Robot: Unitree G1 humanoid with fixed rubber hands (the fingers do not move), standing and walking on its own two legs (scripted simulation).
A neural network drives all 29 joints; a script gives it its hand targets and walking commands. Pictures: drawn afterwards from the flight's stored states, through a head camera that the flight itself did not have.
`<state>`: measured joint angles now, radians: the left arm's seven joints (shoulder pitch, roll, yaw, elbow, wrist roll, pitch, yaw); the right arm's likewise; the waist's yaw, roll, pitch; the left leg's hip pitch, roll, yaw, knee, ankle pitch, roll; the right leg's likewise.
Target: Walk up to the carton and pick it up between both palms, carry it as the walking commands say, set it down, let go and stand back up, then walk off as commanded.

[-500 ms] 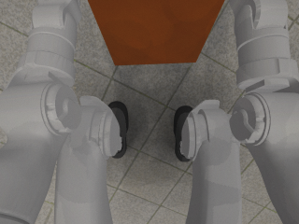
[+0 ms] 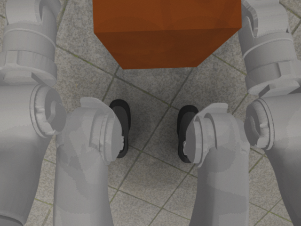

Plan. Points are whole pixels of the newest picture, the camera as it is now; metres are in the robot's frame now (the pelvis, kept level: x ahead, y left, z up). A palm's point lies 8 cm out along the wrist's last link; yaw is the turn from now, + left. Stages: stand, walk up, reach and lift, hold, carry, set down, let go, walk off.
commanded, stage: set down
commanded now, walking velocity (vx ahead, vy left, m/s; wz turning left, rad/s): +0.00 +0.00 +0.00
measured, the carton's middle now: (160, 3) +0.51 +0.00 -0.24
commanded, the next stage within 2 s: let go in 1.22 s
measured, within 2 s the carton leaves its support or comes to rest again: rests again in 0.18 s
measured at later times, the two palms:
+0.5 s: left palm out of the picture +0.56 +0.23 -0.04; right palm out of the picture +0.57 -0.14 -0.05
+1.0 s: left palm out of the picture +0.55 +0.24 +0.09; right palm out of the picture +0.57 -0.14 +0.10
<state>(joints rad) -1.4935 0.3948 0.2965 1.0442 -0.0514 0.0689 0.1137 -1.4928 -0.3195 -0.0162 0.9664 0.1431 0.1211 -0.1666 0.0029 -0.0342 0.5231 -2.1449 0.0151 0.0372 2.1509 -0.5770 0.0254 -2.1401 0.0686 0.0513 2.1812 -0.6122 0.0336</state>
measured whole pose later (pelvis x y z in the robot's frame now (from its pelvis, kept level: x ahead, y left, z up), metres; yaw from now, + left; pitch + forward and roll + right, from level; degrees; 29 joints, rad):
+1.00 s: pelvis -0.02 +0.00 +0.19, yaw -1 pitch +29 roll +1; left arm -1.41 0.48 0.28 0.59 -0.11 0.51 0.06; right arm -1.47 -0.33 -0.12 0.57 0.16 0.53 -0.17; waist 0.02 -0.04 0.52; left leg -1.58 0.01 0.04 1.48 -0.40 0.02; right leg -1.58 0.05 0.07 1.51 -0.43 0.03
